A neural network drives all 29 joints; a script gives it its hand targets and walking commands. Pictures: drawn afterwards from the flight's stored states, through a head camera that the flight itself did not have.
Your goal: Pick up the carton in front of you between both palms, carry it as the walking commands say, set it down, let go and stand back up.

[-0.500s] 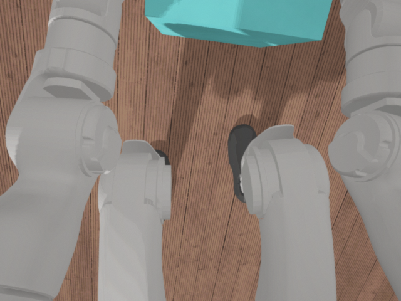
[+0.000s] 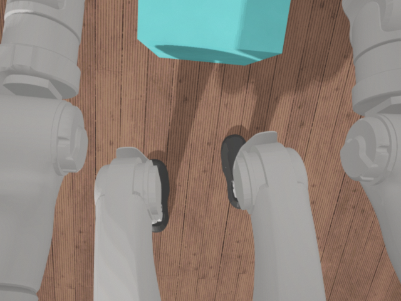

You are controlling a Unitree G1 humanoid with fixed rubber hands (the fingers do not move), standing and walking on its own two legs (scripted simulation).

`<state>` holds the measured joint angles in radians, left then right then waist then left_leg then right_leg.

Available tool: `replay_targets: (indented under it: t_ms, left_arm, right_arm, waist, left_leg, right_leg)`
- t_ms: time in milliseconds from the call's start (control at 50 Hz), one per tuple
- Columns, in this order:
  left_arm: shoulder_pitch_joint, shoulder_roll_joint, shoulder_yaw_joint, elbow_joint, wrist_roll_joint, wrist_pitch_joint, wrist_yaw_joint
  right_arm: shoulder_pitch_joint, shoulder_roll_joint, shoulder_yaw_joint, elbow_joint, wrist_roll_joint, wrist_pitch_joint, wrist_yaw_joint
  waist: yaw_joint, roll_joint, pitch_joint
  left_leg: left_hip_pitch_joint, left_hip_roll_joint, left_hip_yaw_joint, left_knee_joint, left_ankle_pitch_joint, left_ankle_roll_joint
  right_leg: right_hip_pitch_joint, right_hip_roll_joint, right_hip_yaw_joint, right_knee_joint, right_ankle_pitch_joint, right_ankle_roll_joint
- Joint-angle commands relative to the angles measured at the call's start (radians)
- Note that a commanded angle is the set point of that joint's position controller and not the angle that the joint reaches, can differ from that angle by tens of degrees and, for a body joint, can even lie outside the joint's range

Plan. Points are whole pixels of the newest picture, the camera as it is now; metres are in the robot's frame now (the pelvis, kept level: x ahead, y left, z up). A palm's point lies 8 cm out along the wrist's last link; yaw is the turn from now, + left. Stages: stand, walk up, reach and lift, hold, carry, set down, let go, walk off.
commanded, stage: set down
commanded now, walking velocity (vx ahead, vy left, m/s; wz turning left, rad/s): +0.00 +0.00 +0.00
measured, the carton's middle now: out of the picture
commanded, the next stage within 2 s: let go in 0.78 s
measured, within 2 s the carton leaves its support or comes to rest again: neither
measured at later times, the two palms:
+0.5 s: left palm out of the picture +0.62 +0.11 +0.03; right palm out of the picture +0.54 -0.28 +0.03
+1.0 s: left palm out of the picture +0.57 +0.12 +0.15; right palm out of the picture +0.51 -0.27 +0.15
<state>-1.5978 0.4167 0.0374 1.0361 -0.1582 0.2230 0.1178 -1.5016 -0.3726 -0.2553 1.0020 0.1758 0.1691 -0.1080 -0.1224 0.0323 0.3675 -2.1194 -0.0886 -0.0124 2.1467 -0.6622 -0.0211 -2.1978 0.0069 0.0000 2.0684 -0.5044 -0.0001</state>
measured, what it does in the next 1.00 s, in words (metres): rises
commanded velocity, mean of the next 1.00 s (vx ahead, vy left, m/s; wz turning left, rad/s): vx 0.00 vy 0.00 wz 0.00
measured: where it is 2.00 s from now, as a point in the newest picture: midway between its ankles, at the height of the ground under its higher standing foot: (197, 195)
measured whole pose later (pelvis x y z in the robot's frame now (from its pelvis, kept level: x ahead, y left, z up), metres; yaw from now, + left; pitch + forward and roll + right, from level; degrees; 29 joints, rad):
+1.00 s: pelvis +0.05 -0.01 +0.26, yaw +1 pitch +45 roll +2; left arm -1.10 0.21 0.28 0.81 0.13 0.23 0.08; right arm -0.99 -0.26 -0.38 0.76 -0.10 0.19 0.07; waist -0.09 0.03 -0.03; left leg -1.47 -0.08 -0.06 1.05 -0.36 -0.02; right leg -1.53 0.02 0.03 1.02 -0.26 -0.01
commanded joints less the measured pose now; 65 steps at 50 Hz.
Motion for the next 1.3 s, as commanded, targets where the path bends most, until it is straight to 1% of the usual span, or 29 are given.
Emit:
replay_targets:
  t_ms: [0, 60, 120, 180, 260, 340, 440, 540, 620, 700, 740, 780, 860, 920, 980, 1040, 1080, 1120, 1200, 1280]
  left_arm:
    - [-0.277, 0.113, 0.069, -0.055, 0.039, -0.002, -0.008]
    - [-0.231, 0.08, 0.101, -0.021, 0.073, -0.011, -0.026]
    - [-0.217, 0.064, 0.122, -0.026, 0.098, -0.017, -0.035]
    - [-0.223, 0.058, 0.127, -0.066, 0.109, -0.012, -0.035]
    - [-0.23, 0.055, 0.116, -0.143, 0.107, 0.01, -0.03]
    - [-0.203, 0.051, 0.109, -0.204, 0.104, 0.039, -0.028]
    - [-0.144, 0.046, 0.125, -0.233, 0.114, 0.055, -0.036]
    - [-0.092, 0.039, 0.15, -0.224, 0.134, 0.045, -0.051]
    - [-0.062, 0.03, 0.165, -0.208, 0.146, 0.031, -0.064]
    - [-0.039, 0.018, 0.176, -0.196, 0.16, 0.019, -0.076]
    - [-0.024, 0.005, 0.184, -0.175, 0.172, 0.013, -0.084]
    - [0.007, -0.013, 0.202, -0.165, 0.194, 0.006, -0.089]
    - [0.13, -0.061, 0.239, -0.205, 0.254, 0.0, -0.074]
    - [0.276, -0.117, 0.255, -0.285, 0.293, -0.002, -0.044]
    - [0.437, -0.171, 0.243, -0.397, 0.299, -0.011, -0.018]
    - [0.559, -0.193, 0.215, -0.506, 0.285, -0.033, -0.006]
    - [0.637, -0.197, 0.2, -0.552, 0.275, -0.05, -0.009]
    - [0.725, -0.198, 0.191, -0.57, 0.269, -0.067, -0.019]
    - [0.908, -0.207, 0.183, -0.552, 0.269, -0.106, -0.046]
    - [1.079, -0.206, 0.173, -0.523, 0.261, -0.147, -0.07]
  right_arm:
    - [-0.237, -0.116, -0.026, -0.097, -0.031, 0.006, -0.001]
    - [-0.195, -0.082, -0.054, -0.089, -0.071, 0.002, 0.014]
    - [-0.169, -0.078, -0.084, -0.104, -0.102, 0.0, 0.027]
    - [-0.149, -0.093, -0.108, -0.137, -0.117, 0.005, 0.037]
    - [-0.123, -0.12, -0.12, -0.197, -0.112, 0.025, 0.048]
    - [-0.09, -0.131, -0.114, -0.251, -0.094, 0.051, 0.06]
    - [-0.036, -0.119, -0.106, -0.281, -0.082, 0.07, 0.076]
    - [0.006, -0.098, -0.114, -0.283, -0.095, 0.065, 0.087]
    - [0.029, -0.083, -0.127, -0.278, -0.115, 0.052, 0.093]
    - [0.053, -0.07, -0.141, -0.272, -0.137, 0.039, 0.099]
    - [0.068, -0.054, -0.151, -0.252, -0.152, 0.032, 0.104]
    - [0.096, -0.039, -0.161, -0.243, -0.176, 0.024, 0.113]
    - [0.205, -0.027, -0.169, -0.265, -0.235, 0.01, 0.141]
    - [0.327, -0.028, -0.156, -0.321, -0.274, 0.002, 0.171]
    - [0.465, -0.033, -0.118, -0.392, -0.292, -0.005, 0.2]
    - [0.575, -0.032, -0.078, -0.455, -0.282, -0.021, 0.218]
    - [0.658, -0.021, -0.048, -0.474, -0.262, -0.033, 0.225]
    - [0.751, -0.004, -0.02, -0.481, -0.243, -0.046, 0.23]
    - [0.925, 0.038, 0.023, -0.487, -0.212, -0.08, 0.232]
    - [1.083, 0.065, 0.061, -0.501, -0.19, -0.116, 0.222]
  waist:
    - [-0.032, -0.005, -1.308]
    - [-0.031, -0.008, -1.259]
    - [-0.037, 0.006, -1.275]
    - [-0.05, 0.034, -1.345]
    - [-0.066, 0.078, -1.472]
    - [-0.069, 0.099, -1.559]
    - [-0.059, 0.085, -1.571]
    - [-0.05, 0.061, -1.529]
    - [-0.05, 0.051, -1.496]
    - [-0.051, 0.053, -1.471]
    - [-0.051, 0.056, -1.426]
    - [-0.043, 0.058, -1.404]
    - [-0.024, 0.055, -1.444]
    - [-0.013, 0.04, -1.482]
    - [-0.011, 0.01, -1.484]
    - [-0.012, -0.016, -1.419]
    - [-0.007, -0.025, -1.353]
    - [0.001, -0.029, -1.286]
    - [0.019, -0.035, -1.167]
    - [0.039, -0.054, -1.075]
  left_leg:
    - [0.289, -0.02, 0.08, -0.287, 0.169, 0.011]
    - [0.257, -0.021, 0.073, -0.339, 0.178, 0.009]
    - [0.29, -0.022, 0.068, -0.391, 0.199, 0.005]
    - [0.38, -0.025, 0.063, -0.437, 0.234, 0.0]
    - [0.533, -0.032, 0.059, -0.492, 0.302, -0.005]
    - [0.643, -0.038, 0.058, -0.552, 0.37, -0.008]
    - [0.69, -0.041, 0.054, -0.645, 0.423, -0.011]
    - [0.706, -0.039, 0.048, -0.755, 0.442, -0.015]
    - [0.749, -0.035, 0.041, -0.847, 0.456, -0.018]
    - [0.826, -0.03, 0.031, -0.939, 0.481, -0.022]
    - [0.846, -0.026, 0.025, -0.98, 0.486, -0.025]
    - [0.879, -0.023, 0.022, -1.02, 0.503, -0.027]
    - [0.988, -0.019, 0.018, -1.096, 0.586, -0.036]
    - [1.079, -0.019, 0.018, -1.156, 0.65, -0.043]
    - [1.136, -0.019, 0.019, -1.218, 0.676, -0.048]
    - [1.134, -0.014, 0.019, -1.28, 0.652, -0.046]
    - [1.127, -0.011, 0.02, -1.319, 0.611, -0.043]
    - [1.122, -0.009, 0.022, -1.357, 0.563, -0.037]
    - [1.142, -0.003, 0.021, -1.425, 0.499, -0.022]
    - [1.191, 0.004, 0.017, -1.476, 0.479, -0.011]
  right_leg:
    - [0.912, 0.026, -0.041, -0.191, 0.382, 0.022]
    - [0.866, 0.027, -0.042, -0.237, 0.381, 0.028]
    - [0.84, 0.029, -0.048, -0.287, 0.381, 0.032]
    - [0.833, 0.033, -0.059, -0.338, 0.393, 0.032]
    - [0.856, 0.039, -0.072, -0.403, 0.438, 0.03]
    - [0.913, 0.045, -0.079, -0.469, 0.497, 0.03]
    - [1.01, 0.05, -0.071, -0.556, 0.567, 0.035]
    - [1.101, 0.05, -0.059, -0.655, 0.608, 0.04]
    - [1.153, 0.047, -0.054, -0.742, 0.619, 0.042]
    - [1.194, 0.044, -0.052, -0.837, 0.622, 0.041]
    - [1.189, 0.043, -0.05, -0.88, 0.611, 0.041]
    - [1.201, 0.042, -0.049, -0.921, 0.609, 0.04]
    - [1.292, 0.044, -0.049, -0.989, 0.662, 0.032]
    - [1.398, 0.046, -0.049, -1.039, 0.714, 0.024]
    - [1.53, 0.042, -0.039, -1.09, 0.761, 0.015]
    - [1.647, 0.034, -0.018, -1.141, 0.788, 0.007]
    - [1.717, 0.026, 0.001, -1.176, 0.79, 0.006]
    - [1.78, 0.017, 0.021, -1.21, 0.785, 0.008]
    - [1.874, 0.003, 0.053, -1.274, 0.766, 0.011]
    - [1.957, -0.004, 0.073, -1.325, 0.763, 0.016]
